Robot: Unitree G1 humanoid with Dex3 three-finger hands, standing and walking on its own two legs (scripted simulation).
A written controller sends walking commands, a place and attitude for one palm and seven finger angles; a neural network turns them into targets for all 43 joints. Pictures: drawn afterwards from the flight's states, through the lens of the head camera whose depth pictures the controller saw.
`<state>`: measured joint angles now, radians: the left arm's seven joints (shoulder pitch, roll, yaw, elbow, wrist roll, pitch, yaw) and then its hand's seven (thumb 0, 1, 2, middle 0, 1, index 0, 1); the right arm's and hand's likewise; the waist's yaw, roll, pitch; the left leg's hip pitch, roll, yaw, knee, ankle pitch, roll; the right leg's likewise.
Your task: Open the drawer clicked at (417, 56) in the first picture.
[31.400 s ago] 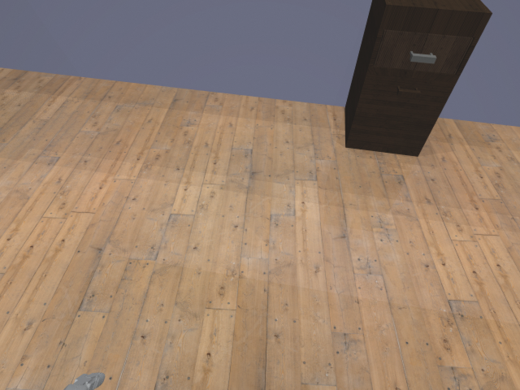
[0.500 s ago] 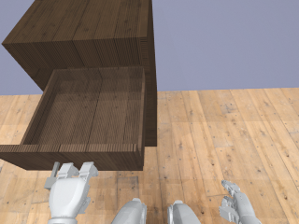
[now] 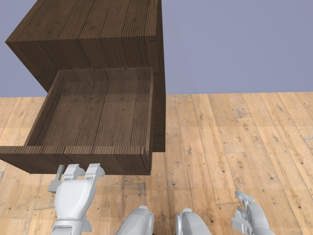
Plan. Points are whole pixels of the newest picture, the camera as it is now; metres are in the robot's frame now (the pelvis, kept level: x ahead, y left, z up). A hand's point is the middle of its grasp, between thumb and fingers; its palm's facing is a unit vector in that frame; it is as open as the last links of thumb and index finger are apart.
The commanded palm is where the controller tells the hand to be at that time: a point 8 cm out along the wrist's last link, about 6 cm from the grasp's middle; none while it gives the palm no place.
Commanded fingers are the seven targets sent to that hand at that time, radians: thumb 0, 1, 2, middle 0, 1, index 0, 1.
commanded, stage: lift the hand off the handle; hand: left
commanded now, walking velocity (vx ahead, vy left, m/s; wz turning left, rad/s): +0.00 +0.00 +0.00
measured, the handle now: (74, 177) +0.26 +0.25 -0.03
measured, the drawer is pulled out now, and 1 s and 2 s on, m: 0.30 0.30 0.30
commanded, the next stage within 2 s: none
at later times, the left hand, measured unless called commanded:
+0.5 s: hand (83, 194) +0.22 +0.21 -0.04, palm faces -0.10 -0.10 -0.99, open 13.4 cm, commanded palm +0.21 +0.22 +0.03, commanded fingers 0.00 -0.50 0.30 -0.30 -1.20 -0.30 -1.20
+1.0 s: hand (71, 190) +0.22 +0.23 +0.01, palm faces -0.06 -0.11 -0.99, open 13.4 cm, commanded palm +0.21 +0.23 +0.07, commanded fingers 0.00 -0.50 0.30 -0.30 -1.20 -0.30 -1.20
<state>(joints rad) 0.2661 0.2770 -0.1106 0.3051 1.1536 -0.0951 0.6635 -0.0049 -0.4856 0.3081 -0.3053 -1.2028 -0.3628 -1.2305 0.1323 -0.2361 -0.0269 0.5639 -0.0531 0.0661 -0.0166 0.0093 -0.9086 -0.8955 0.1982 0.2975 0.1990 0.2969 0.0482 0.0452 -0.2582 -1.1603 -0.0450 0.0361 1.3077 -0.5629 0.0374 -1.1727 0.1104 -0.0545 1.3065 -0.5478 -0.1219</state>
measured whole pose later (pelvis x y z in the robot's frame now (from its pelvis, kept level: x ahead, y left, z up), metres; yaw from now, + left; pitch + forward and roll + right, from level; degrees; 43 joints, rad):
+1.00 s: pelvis +0.01 +0.02 +0.05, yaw -1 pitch +17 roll +0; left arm 0.34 0.29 -0.15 0.21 1.10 -0.03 0.58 -0.01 -0.49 0.31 -0.32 -1.20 -0.40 -1.22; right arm 0.16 -0.23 -0.02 0.52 -0.03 0.09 0.00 0.01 -0.91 -0.90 0.20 0.30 0.20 0.30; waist 0.04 0.06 -0.22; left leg -0.88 -0.05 0.04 1.09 -0.50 0.07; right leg -0.89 0.11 -0.02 1.07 -0.48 -0.09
